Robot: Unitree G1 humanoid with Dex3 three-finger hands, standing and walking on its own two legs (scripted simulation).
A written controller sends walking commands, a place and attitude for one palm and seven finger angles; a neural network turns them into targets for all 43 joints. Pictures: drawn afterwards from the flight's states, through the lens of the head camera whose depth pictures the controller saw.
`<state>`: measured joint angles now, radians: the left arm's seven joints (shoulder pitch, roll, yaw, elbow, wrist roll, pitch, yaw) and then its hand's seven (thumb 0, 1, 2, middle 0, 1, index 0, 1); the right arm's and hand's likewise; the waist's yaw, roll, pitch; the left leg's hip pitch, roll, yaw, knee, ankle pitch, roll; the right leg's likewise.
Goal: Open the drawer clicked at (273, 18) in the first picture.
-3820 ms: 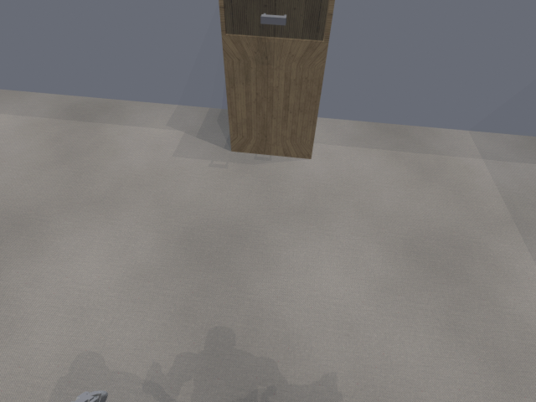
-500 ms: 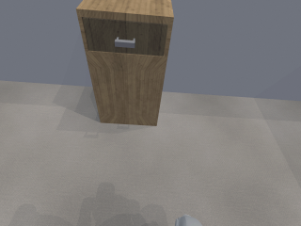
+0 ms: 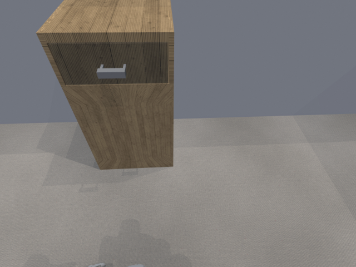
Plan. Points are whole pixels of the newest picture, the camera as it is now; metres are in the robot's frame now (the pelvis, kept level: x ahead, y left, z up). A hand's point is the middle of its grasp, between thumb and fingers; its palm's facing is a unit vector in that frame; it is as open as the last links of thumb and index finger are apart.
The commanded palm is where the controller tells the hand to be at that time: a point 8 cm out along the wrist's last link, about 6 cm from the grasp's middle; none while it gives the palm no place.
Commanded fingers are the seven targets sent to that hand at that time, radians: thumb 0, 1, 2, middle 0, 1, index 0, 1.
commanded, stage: take the last steps up to it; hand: left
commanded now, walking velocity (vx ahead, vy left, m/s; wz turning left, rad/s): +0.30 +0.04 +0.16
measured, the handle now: (112, 69) +0.80 +0.27 +0.00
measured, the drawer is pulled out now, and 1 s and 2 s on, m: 0.00 0.00 0.00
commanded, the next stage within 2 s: come to a stop and stand still in 0.78 s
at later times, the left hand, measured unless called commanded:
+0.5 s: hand out of the picture +0.14 +0.19 -0.16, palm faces +0.04 -0.98 -0.19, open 7.3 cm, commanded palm none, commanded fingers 0.00 0.90 0.90 -0.20 -0.30 -0.20 -0.30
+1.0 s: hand (119, 257) +0.19 +0.16 -0.19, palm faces +0.18 -0.98 -0.11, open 7.4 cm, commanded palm none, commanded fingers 0.00 0.90 0.90 -0.20 -0.30 -0.20 -0.30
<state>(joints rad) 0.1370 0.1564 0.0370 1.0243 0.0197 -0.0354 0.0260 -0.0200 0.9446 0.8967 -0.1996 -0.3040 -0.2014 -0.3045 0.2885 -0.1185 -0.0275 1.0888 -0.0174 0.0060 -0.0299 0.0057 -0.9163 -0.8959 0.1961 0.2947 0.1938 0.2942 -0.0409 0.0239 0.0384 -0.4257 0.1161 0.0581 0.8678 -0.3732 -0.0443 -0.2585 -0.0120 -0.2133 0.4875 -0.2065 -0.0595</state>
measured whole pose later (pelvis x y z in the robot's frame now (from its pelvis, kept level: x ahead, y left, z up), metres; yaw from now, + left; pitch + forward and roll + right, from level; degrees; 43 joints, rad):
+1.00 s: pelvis +0.26 +0.02 +0.00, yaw +5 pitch -1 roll -1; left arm 0.37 0.13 0.02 1.16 0.02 -0.01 0.02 0.01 0.91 0.90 -0.20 -0.30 -0.20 -0.30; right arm 0.13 -0.14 -0.02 1.03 -0.02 -0.04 -0.02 0.00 -0.91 -0.90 0.19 0.29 0.19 0.29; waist 0.05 -0.06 0.04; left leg -0.31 0.05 0.14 0.58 -0.23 0.03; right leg -0.17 -0.08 -0.13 0.65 -0.48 0.03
